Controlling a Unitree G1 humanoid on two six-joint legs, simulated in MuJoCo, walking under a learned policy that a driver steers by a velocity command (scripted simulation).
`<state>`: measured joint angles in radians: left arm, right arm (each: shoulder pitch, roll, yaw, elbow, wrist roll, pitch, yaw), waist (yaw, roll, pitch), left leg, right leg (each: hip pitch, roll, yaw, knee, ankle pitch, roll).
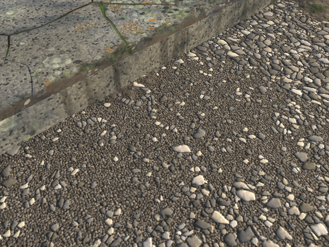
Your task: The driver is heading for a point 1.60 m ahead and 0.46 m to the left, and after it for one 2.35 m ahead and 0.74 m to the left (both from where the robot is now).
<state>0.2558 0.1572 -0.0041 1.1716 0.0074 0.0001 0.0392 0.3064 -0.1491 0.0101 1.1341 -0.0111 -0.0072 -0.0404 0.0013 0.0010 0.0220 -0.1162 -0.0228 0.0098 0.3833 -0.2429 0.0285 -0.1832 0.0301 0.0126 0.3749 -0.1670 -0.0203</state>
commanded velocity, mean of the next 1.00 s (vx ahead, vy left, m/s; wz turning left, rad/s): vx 0.30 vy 0.00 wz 0.00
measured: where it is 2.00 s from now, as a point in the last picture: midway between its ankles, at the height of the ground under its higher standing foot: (177, 178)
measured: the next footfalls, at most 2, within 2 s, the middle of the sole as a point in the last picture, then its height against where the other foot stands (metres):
left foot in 0.92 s outside the picture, level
right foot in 1.46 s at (200, 192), level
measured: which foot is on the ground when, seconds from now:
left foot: down 0.00-0.46, up 0.48-0.90, down 0.92-1.00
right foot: down 0.00-0.94, up 0.96-1.00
